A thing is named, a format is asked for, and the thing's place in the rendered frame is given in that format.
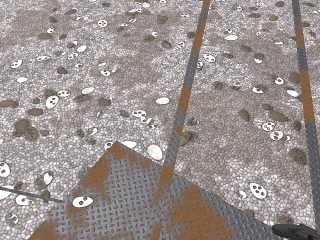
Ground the right robot hand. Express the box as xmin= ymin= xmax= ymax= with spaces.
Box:
xmin=272 ymin=223 xmax=320 ymax=240

